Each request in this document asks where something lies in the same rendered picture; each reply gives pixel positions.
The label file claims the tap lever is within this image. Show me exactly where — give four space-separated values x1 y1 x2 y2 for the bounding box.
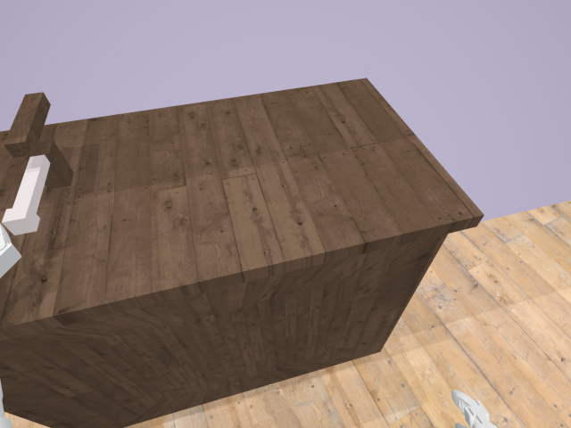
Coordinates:
2 155 50 235

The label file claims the right robot hand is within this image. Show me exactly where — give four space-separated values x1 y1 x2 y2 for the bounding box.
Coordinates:
451 390 498 428

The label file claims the left robot hand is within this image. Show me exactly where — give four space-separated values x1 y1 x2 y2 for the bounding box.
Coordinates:
0 223 21 278

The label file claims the counter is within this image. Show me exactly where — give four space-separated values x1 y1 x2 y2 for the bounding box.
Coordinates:
0 78 484 428

